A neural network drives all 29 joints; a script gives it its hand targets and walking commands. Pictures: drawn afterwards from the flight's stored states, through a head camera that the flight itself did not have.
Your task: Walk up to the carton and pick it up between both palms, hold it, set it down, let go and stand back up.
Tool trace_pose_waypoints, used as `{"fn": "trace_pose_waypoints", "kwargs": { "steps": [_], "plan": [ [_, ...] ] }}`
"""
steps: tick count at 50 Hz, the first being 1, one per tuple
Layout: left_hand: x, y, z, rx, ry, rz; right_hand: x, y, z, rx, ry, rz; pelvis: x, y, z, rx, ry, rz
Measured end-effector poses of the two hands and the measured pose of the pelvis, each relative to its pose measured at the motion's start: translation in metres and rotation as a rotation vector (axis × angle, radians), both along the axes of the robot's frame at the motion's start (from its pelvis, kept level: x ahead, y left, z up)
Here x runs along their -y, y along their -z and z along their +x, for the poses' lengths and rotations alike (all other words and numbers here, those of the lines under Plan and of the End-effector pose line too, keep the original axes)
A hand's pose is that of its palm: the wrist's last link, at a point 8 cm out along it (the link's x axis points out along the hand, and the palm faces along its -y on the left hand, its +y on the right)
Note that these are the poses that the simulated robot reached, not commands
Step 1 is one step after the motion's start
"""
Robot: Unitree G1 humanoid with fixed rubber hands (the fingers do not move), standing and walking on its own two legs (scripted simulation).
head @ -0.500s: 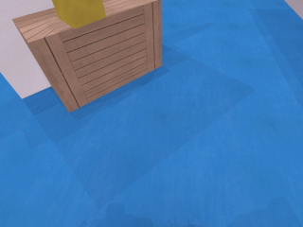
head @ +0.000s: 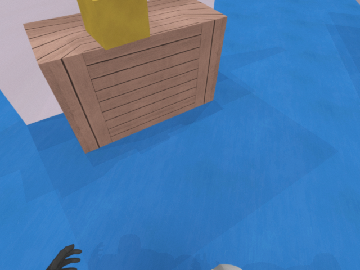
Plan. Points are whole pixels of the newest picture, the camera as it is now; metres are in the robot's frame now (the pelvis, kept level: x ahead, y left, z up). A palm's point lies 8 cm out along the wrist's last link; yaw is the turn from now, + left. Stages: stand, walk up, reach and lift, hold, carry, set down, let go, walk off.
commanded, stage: walk up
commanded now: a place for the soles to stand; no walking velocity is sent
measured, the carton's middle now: (113, 12) +1.30 +0.31 +0.02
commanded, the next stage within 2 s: none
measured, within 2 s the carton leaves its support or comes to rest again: neither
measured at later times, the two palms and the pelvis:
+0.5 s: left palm (80, 233) +0.24 +0.25 -0.07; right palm (309, 196) +0.33 -0.36 -0.11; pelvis +0.24 -0.06 +0.01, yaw +5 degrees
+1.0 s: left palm (72, 156) +0.47 +0.33 -0.09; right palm (266, 135) +0.54 -0.29 -0.08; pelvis +0.42 +0.00 +0.01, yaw +15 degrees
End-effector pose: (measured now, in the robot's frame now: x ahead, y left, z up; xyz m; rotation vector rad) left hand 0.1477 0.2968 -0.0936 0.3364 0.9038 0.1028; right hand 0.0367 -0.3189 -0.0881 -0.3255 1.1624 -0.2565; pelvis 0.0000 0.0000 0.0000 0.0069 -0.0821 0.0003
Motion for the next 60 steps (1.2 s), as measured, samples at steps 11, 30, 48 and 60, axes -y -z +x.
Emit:
{"fn": "trace_pose_waypoints", "kwargs": {
  "steps": [11,30,48,60],
  "plan": [
    [0.01,-0.015,0.066,-0.038,-0.08,0.115,0.035,0.03,0.146,0.042,-0.076,0.063,0.045,0.011,0.116,-0.058,-0.056,0.042],
    [0.043,-0.006,0.146,-0.173,-0.24,0.04,0.028,0.021,0.332,0.008,-0.139,0.083,0.047,-0.004,0.282,-0.08,-0.12,0.015],
    [-0.033,-0.007,0.318,0.003,-0.286,0.011,-0.026,-0.008,0.486,0.028,-0.27,-0.026,-0.003,-0.006,0.411,0.027,-0.249,-0.032],
    [-0.032,-0.007,0.382,-0.11,-0.312,0.076,-0.028,0.033,0.585,-0.02,-0.301,0.051,0.005,0.009,0.507,-0.051,-0.274,0.045]
  ]
}}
